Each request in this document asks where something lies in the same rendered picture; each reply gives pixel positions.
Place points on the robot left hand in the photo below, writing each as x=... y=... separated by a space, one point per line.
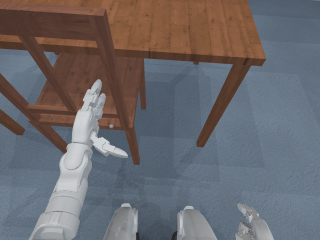
x=86 y=121

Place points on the robot left thigh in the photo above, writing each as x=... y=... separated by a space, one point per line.
x=123 y=224

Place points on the robot right shin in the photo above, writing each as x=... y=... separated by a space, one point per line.
x=178 y=236

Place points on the left robot forearm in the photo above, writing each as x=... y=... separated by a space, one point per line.
x=60 y=221

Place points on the table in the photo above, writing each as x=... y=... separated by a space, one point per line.
x=208 y=31

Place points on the chair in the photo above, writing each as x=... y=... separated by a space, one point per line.
x=122 y=78

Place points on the robot right hand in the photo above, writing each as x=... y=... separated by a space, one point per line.
x=258 y=230

